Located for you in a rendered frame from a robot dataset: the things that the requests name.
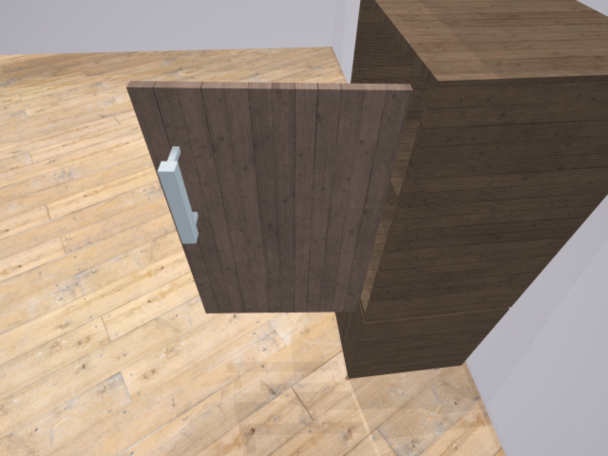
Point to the cupboard door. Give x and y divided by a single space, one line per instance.
289 181

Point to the handle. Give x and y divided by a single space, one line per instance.
174 189

